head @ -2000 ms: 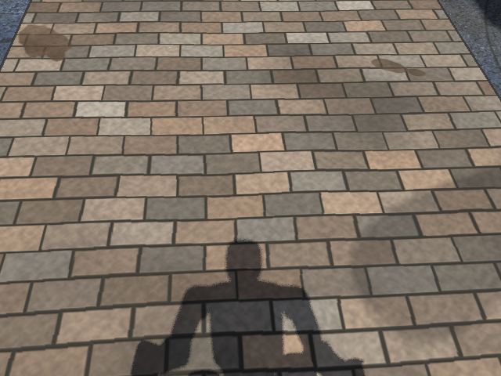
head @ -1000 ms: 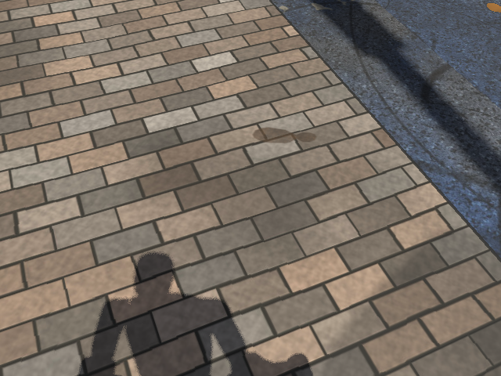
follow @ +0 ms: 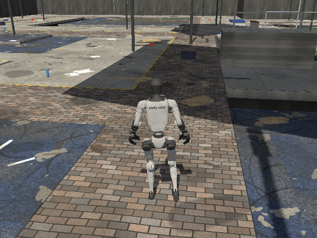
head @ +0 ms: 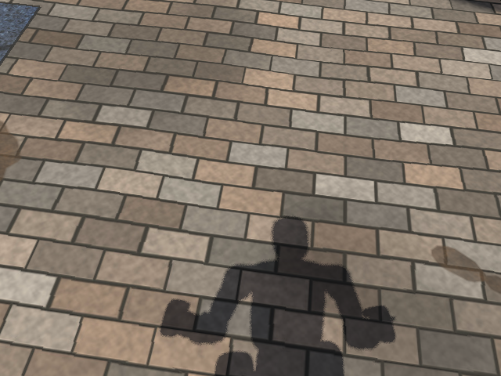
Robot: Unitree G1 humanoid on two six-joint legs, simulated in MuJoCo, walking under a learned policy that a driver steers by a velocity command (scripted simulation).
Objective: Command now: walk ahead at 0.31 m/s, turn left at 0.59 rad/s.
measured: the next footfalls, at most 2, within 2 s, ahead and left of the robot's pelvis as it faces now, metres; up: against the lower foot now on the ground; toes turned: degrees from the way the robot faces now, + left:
right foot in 0.22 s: +0.16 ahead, -0.16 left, +0.00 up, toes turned +13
left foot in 0.68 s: +0.34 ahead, +0.17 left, +0.00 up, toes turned +26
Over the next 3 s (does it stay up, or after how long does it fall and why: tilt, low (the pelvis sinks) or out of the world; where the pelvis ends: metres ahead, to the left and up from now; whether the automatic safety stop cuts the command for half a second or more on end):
stays up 0.90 0.41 -0.01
